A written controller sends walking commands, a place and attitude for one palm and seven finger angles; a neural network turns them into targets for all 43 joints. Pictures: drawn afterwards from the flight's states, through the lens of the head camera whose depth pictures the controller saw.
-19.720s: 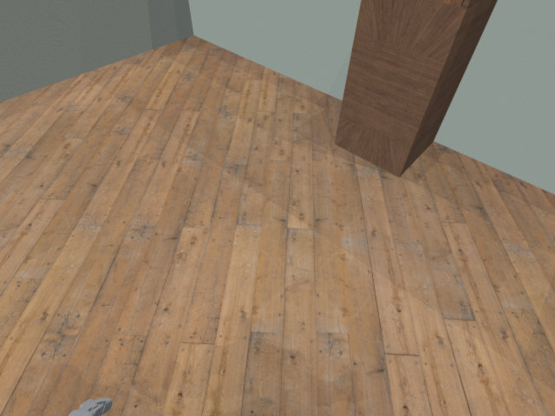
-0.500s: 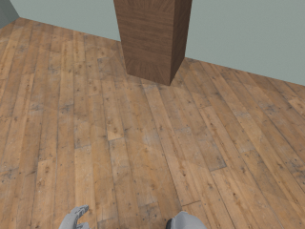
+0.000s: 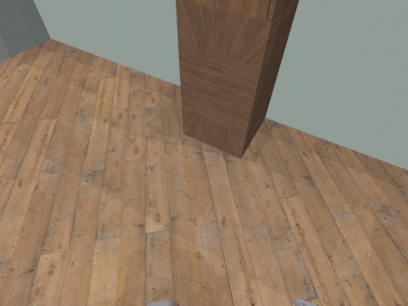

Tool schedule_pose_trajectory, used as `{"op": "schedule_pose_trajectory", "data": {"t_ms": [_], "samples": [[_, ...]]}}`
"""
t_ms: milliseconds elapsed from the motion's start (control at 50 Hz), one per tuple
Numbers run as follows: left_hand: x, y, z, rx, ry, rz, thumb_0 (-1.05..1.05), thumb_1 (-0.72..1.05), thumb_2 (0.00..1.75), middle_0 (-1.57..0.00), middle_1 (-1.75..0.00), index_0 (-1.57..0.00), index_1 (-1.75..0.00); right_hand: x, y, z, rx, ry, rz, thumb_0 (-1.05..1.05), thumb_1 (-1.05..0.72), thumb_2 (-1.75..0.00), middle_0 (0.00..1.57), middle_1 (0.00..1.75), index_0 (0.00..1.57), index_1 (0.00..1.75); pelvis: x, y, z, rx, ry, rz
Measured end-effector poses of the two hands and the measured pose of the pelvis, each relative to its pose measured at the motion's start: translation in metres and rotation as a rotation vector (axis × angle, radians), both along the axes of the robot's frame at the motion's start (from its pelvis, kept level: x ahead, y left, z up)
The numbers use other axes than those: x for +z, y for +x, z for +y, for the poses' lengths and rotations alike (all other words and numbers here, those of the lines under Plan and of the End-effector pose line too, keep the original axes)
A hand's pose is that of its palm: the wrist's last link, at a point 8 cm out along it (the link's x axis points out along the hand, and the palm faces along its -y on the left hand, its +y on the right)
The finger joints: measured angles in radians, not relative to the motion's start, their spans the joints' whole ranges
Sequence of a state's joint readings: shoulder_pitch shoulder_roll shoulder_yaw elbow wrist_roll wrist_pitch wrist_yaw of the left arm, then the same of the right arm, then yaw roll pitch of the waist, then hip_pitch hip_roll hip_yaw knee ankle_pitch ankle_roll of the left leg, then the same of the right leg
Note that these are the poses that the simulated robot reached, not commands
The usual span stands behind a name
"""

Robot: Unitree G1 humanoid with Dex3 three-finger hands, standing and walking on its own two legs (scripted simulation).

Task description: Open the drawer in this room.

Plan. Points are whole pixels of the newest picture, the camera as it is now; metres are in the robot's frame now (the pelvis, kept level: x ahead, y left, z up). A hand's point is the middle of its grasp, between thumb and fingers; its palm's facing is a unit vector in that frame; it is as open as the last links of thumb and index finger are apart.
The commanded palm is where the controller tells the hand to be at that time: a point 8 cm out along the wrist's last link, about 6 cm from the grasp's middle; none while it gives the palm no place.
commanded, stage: turn or walk to find it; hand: left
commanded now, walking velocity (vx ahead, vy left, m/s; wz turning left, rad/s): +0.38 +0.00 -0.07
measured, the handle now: out of the picture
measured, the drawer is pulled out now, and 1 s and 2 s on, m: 0.00 0.00 0.00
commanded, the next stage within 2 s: stand and wait in 0.20 s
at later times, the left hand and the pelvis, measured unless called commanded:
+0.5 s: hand (167, 235) +0.30 +0.13 -0.16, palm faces -0.05 -0.97 -0.24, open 7.4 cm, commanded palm none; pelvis +0.19 -0.04 -0.01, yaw -2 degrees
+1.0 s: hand (160, 263) +0.23 +0.14 -0.16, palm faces +0.03 -0.99 -0.17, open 7.3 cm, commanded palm none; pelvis +0.25 -0.03 +0.02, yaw -2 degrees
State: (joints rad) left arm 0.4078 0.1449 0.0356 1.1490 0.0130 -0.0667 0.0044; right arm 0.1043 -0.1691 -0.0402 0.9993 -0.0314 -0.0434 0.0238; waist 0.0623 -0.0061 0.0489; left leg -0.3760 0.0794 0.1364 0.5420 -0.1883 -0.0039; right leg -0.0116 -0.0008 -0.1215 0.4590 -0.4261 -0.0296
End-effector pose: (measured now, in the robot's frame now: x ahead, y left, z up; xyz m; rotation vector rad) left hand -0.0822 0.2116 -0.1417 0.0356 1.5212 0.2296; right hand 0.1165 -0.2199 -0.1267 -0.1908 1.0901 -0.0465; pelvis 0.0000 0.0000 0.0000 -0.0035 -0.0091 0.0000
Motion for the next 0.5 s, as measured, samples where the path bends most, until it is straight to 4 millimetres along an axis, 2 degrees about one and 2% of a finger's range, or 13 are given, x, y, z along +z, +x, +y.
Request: {"op": "schedule_pose_trajectory", "data": {"t_ms": [40, 100, 180, 260, 340, 400, 440, 500], "samples": [[-0.006, 0.009, 0.006, -0.009, -0.018, 0.046, 0.01, 0.91, 0.90, -0.20, -0.30, -0.20, -0.29, -0.002, 0.017, 0.006, -0.012, -0.012, -0.031, 0.00, -0.91, -0.90, 0.20, 0.30, 0.20, 0.30, -0.005, 0.016, 0.008, -0.013, 0.004, -0.011], [-0.004, 0.045, 0.017, -0.051, -0.017, 0.044, 0.01, 0.91, 0.90, -0.20, -0.30, -0.20, -0.29, -0.002, 0.018, 0.009, -0.068, -0.007, -0.016, 0.00, -0.91, -0.90, 0.20, 0.30, 0.20, 0.30, -0.002, 0.039, 0.015, -0.036, 0.011, -0.027], [0.004, 0.123, 0.031, -0.103, 0.013, -0.062, 0.01, 0.91, 0.90, -0.20, -0.30, -0.20, -0.29, -0.001, -0.003, 0.001, -0.158, -0.029, 0.084, -0.01, -0.94, -0.90, 0.20, 0.30, 0.21, 0.30, 0.007, 0.069, 0.016, -0.040, 0.017, -0.027], [0.015, 0.210, 0.033, -0.139, 0.050, -0.197, 0.01, 0.91, 0.90, -0.19, -0.30, -0.20, -0.29, -0.004, -0.026, -0.008, -0.198, -0.028, 0.228, -0.01, -0.95, -0.90, 0.20, 0.30, 0.20, 0.30, 0.011, 0.101, 0.009, -0.042, 0.030, -0.017], [0.024, 0.289, 0.021, -0.192, 0.079, -0.298, 0.01, 0.91, 0.90, -0.19, -0.30, -0.20, -0.29, -0.012, -0.037, -0.014, -0.236, 0.004, 0.348, 0.00, -0.93, -0.90, 0.20, 0.30, 0.20, 0.30, 0.009, 0.134, -0.007, -0.045, 0.040, -0.010], [0.022, 0.339, 0.003, -0.241, 0.100, -0.349, 0.01, 0.91, 0.90, -0.19, -0.30, -0.20, -0.29, -0.024, -0.033, -0.021, -0.264, 0.036, 0.407, 0.00, -0.92, -0.90, 0.20, 0.30, 0.20, 0.30, -0.001, 0.161, -0.025, -0.052, 0.051, -0.011], [0.017, 0.363, -0.010, -0.259, 0.111, -0.376, 0.01, 0.91, 0.90, -0.19, -0.30, -0.20, -0.29, -0.035, -0.023, -0.028, -0.271, 0.055, 0.432, 0.00, -0.92, -0.90, 0.20, 0.30, 0.20, 0.30, -0.009, 0.176, -0.036, -0.057, 0.043, -0.010], [0.017, 0.376, -0.030, -0.259, 0.093, -0.379, 0.00, 0.91, 0.90, -0.19, -0.30, -0.20, -0.29, -0.038, 0.004, -0.037, -0.264, 0.056, 0.422, 0.00, -0.92, -0.90, 0.20, 0.30, 0.20, 0.30, -0.007, 0.188, -0.044, -0.040, 0.027, -0.019]]}}
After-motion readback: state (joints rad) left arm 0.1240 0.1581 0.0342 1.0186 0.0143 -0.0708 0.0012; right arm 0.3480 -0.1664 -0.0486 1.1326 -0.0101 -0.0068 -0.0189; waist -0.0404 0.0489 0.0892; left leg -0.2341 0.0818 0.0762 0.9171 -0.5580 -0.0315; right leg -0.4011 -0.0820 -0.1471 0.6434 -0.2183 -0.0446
